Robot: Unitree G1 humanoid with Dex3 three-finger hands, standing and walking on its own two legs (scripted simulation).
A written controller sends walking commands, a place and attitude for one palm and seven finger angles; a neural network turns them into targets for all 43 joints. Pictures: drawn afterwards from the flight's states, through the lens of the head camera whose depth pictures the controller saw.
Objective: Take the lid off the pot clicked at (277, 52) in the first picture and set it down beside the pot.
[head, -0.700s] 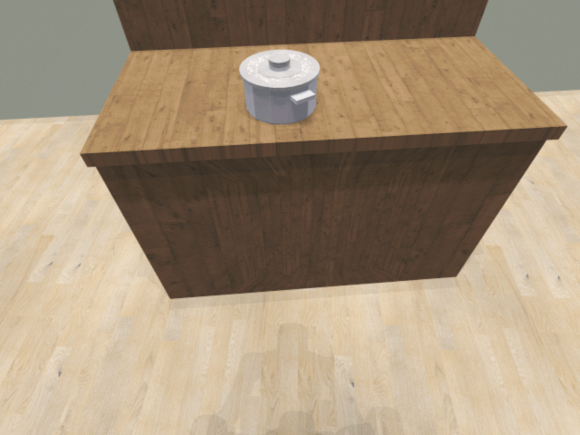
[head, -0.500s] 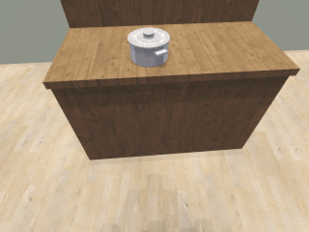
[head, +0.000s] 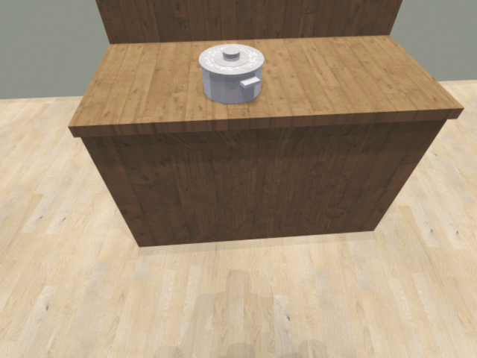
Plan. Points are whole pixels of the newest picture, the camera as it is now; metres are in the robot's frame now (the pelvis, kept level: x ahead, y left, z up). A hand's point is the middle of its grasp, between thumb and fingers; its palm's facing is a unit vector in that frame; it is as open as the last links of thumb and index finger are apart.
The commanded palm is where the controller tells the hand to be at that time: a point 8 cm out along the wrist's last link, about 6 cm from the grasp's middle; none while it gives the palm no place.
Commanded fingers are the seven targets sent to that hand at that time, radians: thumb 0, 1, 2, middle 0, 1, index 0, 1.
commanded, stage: turn to face it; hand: left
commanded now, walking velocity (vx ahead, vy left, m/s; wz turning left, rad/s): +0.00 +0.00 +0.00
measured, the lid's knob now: (231, 52) +0.89 +0.08 +0.09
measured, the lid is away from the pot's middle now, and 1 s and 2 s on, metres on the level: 0.00 0.00 0.00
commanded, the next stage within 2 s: take the last steps up to it in 0.18 s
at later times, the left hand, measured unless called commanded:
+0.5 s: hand out of the picture -0.01 +0.18 -0.18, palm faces +0.06 -0.98 -0.20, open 7.4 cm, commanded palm none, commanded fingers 0.00 0.90 0.90 -0.20 -0.30 -0.20 -0.30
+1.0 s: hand out of the picture +0.07 +0.07 -0.17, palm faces +0.17 -0.98 -0.13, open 7.4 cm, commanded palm none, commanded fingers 0.00 0.90 0.90 -0.20 -0.30 -0.20 -0.30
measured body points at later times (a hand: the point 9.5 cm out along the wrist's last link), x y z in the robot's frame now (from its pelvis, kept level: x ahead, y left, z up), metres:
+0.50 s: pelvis +0.01 +0.00 -0.01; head +0.02 +0.00 +0.44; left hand -0.01 +0.23 -0.16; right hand +0.00 -0.22 -0.17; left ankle -0.01 +0.13 -0.74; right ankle -0.01 -0.11 -0.73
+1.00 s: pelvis +0.16 -0.06 -0.01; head +0.19 -0.06 +0.44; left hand +0.07 +0.12 -0.16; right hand +0.28 -0.29 -0.15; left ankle +0.25 +0.06 -0.71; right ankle +0.06 -0.14 -0.74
